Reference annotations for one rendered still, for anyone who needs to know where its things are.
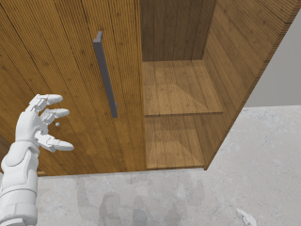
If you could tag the right robot hand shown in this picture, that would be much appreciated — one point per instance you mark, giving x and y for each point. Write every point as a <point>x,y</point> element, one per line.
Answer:
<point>247,219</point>

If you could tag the handle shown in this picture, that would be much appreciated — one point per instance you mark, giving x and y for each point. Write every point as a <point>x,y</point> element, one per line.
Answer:
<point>98,46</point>

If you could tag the wardrobe door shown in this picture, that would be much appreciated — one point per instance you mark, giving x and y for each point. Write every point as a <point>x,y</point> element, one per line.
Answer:
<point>4,149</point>
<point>46,48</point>

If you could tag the robot left forearm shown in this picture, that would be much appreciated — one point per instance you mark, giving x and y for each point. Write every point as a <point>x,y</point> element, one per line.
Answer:
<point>19,186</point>

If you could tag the left robot hand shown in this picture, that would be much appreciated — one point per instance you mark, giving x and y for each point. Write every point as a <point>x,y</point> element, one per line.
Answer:
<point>29,123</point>

